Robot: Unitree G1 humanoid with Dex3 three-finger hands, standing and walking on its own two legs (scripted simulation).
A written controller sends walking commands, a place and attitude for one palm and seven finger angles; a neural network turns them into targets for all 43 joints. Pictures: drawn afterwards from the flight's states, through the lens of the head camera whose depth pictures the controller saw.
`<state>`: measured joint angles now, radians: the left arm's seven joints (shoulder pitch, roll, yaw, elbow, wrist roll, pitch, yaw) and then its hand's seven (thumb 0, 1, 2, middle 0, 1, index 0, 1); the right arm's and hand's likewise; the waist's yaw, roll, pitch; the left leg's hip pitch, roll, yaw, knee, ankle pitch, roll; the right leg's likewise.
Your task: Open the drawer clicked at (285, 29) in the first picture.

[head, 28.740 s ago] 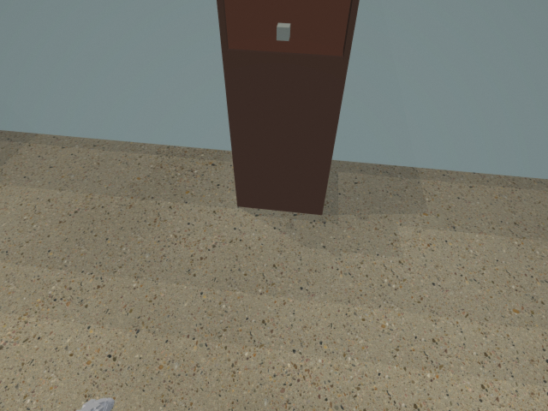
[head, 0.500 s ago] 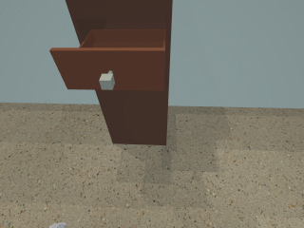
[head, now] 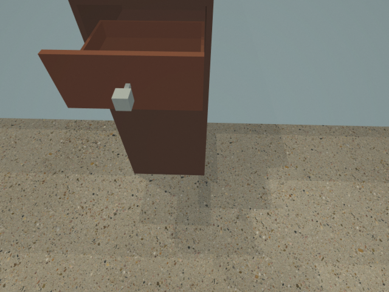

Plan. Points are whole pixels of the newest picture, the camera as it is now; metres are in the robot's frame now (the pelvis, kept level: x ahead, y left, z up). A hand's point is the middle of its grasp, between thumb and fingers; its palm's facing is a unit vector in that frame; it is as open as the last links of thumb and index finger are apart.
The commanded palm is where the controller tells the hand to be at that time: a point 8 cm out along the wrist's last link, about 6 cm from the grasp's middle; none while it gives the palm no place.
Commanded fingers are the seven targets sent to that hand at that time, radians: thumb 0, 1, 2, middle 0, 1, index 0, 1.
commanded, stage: look to check the result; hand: left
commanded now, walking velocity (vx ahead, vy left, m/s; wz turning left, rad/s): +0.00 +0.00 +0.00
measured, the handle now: (125, 94) +0.54 +0.19 +0.10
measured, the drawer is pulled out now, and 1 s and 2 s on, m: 0.28 0.28 0.28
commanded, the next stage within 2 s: stand and wait in 0.28 s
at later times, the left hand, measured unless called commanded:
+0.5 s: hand out of the picture +0.10 +0.25 -0.16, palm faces -0.03 -0.94 -0.34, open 7.4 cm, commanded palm none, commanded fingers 0.00 0.90 0.90 -0.20 -0.30 -0.20 -0.30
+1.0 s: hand out of the picture +0.10 +0.26 -0.16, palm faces -0.04 -0.94 -0.35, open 7.4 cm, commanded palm none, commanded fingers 0.00 0.90 0.90 -0.20 -0.30 -0.20 -0.30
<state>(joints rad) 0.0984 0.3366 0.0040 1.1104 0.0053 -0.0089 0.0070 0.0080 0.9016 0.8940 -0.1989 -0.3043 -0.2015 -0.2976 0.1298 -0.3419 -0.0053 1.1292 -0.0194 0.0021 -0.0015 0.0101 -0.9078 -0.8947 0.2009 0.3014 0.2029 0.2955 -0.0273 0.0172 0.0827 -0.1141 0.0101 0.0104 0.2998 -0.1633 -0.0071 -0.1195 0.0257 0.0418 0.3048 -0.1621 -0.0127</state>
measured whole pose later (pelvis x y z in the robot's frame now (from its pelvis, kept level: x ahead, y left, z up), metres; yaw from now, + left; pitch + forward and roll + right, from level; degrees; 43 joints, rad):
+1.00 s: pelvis +0.02 +0.01 +0.00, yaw +0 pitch -1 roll +0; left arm 0.10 0.34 0.00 1.10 0.01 -0.01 0.01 0.01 0.90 0.89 -0.20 -0.30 -0.20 -0.30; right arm 0.11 -0.33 0.00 1.12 -0.02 0.00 0.00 0.01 -0.91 -0.89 0.20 0.30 0.20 0.30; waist -0.02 0.00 0.07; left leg -0.08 -0.01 0.01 0.28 -0.18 0.01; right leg -0.08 0.01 0.04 0.28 -0.18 0.00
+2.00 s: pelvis +0.02 +0.01 +0.00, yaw +0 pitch -1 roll +0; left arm 0.10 0.35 0.00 1.10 0.01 -0.01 0.01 0.01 0.90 0.89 -0.20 -0.30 -0.20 -0.30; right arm 0.10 -0.33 0.00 1.12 -0.02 -0.01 0.00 0.01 -0.91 -0.89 0.20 0.30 0.20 0.30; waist -0.02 -0.01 0.07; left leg -0.07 0.00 0.01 0.27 -0.18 0.00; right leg -0.08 0.01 0.05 0.28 -0.18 0.00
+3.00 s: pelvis +0.02 +0.01 +0.00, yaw +0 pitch -1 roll +0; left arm 0.10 0.35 0.00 1.10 0.01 -0.02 0.01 0.01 0.90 0.89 -0.20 -0.30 -0.20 -0.30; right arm 0.10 -0.33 0.00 1.12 -0.02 -0.01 -0.01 0.01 -0.91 -0.89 0.20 0.30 0.20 0.30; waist -0.02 -0.01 0.07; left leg -0.07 0.00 0.02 0.27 -0.19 0.00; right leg -0.08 0.02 0.05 0.28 -0.18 -0.01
